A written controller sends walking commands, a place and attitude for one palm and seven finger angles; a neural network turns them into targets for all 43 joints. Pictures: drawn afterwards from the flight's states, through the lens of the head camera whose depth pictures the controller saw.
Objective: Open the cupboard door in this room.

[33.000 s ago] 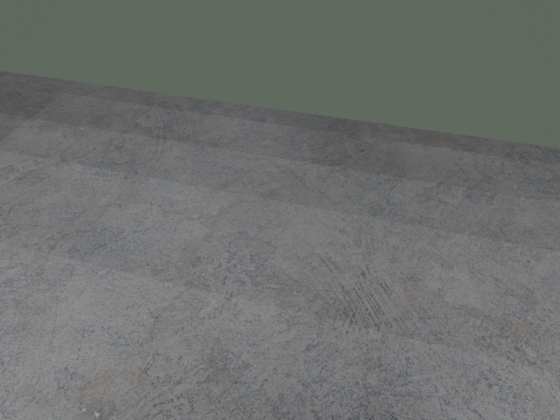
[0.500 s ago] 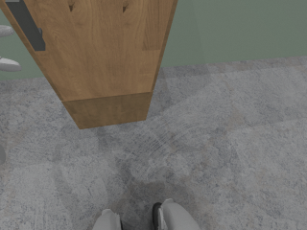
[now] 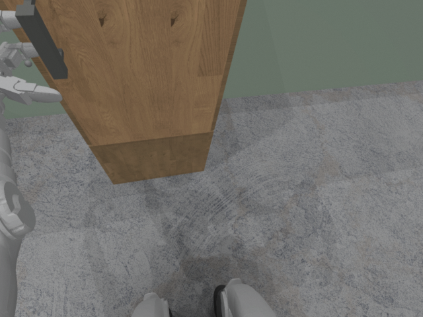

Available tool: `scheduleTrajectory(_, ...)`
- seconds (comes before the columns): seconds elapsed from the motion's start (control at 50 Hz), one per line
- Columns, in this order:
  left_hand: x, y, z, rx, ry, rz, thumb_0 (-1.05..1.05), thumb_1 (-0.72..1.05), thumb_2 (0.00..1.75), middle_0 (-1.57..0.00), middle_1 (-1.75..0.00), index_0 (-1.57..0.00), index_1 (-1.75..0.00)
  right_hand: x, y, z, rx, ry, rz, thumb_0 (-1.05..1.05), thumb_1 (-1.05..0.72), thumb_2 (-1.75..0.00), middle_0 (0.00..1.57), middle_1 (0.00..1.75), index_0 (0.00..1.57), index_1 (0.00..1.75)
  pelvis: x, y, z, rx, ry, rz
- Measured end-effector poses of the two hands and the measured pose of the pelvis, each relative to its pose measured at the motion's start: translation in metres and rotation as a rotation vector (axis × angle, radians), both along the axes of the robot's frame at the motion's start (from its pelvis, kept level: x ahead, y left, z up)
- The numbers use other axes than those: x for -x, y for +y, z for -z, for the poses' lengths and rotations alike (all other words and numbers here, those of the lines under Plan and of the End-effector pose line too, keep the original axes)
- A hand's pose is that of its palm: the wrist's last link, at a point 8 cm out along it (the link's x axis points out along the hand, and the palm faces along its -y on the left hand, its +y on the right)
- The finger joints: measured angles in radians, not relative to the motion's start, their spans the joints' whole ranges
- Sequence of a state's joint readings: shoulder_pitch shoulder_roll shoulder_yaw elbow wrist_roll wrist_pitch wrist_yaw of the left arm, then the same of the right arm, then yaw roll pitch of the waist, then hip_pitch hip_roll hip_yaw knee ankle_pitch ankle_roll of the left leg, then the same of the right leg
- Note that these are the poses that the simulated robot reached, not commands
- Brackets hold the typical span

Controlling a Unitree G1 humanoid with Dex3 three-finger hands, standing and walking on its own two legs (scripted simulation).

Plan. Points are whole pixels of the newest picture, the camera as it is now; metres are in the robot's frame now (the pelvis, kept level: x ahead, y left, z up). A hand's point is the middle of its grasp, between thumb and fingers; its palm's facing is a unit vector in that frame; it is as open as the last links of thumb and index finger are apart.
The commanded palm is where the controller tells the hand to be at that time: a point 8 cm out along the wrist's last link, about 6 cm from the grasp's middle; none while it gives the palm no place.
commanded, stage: slide the fingers in behind the handle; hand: left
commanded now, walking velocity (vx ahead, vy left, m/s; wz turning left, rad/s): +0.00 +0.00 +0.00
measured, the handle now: (46, 37) +0.59 +0.22 +0.11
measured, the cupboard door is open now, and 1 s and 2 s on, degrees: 0 0 0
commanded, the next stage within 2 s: close the thumb around the handle in 1.20 s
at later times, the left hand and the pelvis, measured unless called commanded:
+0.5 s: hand (51, 62) +0.54 +0.21 +0.10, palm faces +0.07 -1.00 -0.01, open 14.0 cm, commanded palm +0.51 +0.25 +0.10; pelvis +0.00 -0.01 +0.00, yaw +1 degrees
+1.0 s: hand (60, 63) +0.53 +0.20 +0.10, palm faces +0.07 -1.00 -0.03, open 14.0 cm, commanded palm +0.51 +0.24 +0.10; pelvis +0.00 -0.01 +0.00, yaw +0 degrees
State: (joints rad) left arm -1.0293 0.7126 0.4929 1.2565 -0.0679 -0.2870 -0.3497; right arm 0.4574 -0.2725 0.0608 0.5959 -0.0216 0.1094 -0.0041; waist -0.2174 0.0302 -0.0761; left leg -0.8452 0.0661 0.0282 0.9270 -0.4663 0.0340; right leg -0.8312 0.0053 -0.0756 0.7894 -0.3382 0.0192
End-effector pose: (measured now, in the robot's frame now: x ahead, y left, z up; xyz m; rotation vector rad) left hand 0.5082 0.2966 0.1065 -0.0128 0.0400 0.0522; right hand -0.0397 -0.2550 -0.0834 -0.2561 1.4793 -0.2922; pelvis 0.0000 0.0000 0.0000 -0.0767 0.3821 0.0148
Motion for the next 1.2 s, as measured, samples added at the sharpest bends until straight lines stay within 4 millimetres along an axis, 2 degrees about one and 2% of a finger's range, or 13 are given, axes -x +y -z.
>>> scheduleTrajectory(0.28,0.003,-0.016,0.000,-0.024,0.009,-0.018,-0.01,-0.50,0.30,-0.30,-1.20,-0.30,-1.20,-0.009,-0.012,0.003,-0.008,-0.031,-0.008,0.01,-0.90,-0.90,0.20,0.30,0.20,0.30,0.000,-0.009,-0.001,-0.010,-0.009,-0.001)
scheduleTrajectory(0.48,-0.002,-0.031,0.001,-0.016,0.013,-0.012,-0.01,-0.50,0.30,-0.30,-1.20,-0.30,-1.20,-0.004,-0.020,0.003,0.005,-0.026,-0.010,0.01,-0.90,-0.90,0.20,0.30,0.20,0.30,0.003,-0.013,0.000,-0.014,-0.005,-0.005)
scheduleTrajectory(0.64,-0.003,-0.045,0.002,-0.016,0.010,-0.004,-0.01,-0.50,0.30,-0.30,-1.20,-0.30,-1.20,0.002,-0.018,0.003,-0.009,-0.021,0.002,0.01,-0.90,-0.90,0.20,0.30,0.20,0.30,0.003,-0.014,-0.001,-0.018,-0.008,0.002)
scheduleTrajectory(0.82,-0.002,-0.050,-0.002,-0.032,-0.004,-0.023,-0.01,-0.50,0.30,-0.30,-1.20,-0.29,-1.20,0.003,-0.013,0.006,-0.031,-0.028,0.003,0.01,-0.90,-0.90,0.20,0.30,0.20,0.30,0.002,-0.013,-0.002,-0.020,-0.013,0.002)
scheduleTrajectory(1.2,-0.001,-0.044,0.001,-0.019,-0.005,-0.020,-0.01,-0.50,0.30,-0.31,-1.20,-0.30,-1.20,-0.001,-0.011,0.005,-0.012,-0.041,-0.010,0.01,-0.90,-0.90,0.20,0.30,0.20,0.30,0.004,-0.007,0.000,-0.017,-0.012,-0.001)
